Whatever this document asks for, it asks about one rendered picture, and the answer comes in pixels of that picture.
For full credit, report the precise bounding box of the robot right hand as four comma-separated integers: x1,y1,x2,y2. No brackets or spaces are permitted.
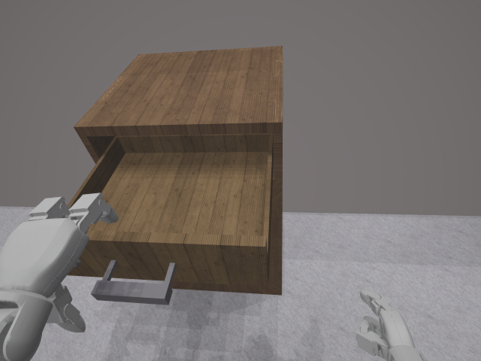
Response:
356,290,415,361

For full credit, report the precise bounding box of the cabinet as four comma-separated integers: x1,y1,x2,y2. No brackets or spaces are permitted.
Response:
74,46,283,295

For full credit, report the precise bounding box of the drawer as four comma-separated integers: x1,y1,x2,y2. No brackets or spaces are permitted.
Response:
68,133,274,287

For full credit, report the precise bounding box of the robot right forearm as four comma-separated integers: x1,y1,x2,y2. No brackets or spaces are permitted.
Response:
387,345,426,361

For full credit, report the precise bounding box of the robot left hand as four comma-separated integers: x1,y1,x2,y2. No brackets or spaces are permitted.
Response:
0,193,119,332

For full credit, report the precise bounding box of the robot left forearm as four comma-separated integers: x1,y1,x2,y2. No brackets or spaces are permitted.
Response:
0,289,53,361

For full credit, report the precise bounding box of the handle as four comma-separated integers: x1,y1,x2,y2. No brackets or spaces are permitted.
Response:
91,260,177,305

